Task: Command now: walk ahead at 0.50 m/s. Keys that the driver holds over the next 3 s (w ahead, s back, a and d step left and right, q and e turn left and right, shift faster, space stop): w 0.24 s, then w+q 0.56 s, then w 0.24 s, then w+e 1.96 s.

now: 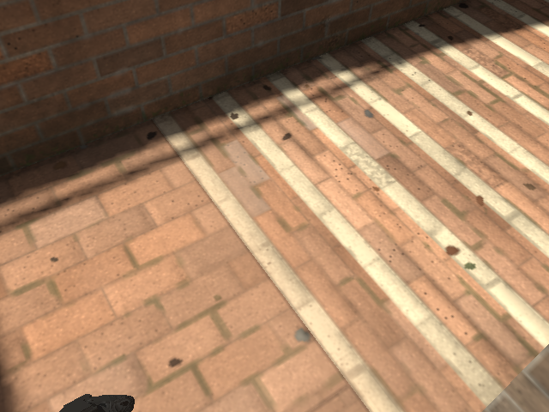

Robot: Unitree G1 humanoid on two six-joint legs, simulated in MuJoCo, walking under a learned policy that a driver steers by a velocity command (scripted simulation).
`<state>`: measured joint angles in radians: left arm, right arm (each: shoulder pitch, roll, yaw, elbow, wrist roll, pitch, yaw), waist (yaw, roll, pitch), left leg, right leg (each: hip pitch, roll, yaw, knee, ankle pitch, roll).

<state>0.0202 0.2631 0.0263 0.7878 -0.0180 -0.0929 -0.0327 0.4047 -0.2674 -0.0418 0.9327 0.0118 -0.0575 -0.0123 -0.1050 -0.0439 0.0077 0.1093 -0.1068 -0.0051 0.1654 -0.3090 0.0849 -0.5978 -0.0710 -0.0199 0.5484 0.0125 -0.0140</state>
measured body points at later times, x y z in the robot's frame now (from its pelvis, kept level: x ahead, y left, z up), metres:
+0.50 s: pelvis +0.28 +0.02 +0.01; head +0.30 +0.03 +0.46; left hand +0.26 +0.31 -0.13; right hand +0.45 -0.21 -0.11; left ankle +0.45 +0.20 -0.69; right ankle +0.19 -0.11 -0.73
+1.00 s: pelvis +0.55 +0.14 +0.01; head +0.57 +0.18 +0.46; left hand +0.67 +0.44 -0.10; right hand +0.67 -0.12 -0.09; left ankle +0.46 +0.18 -0.73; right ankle +0.81 +0.04 -0.68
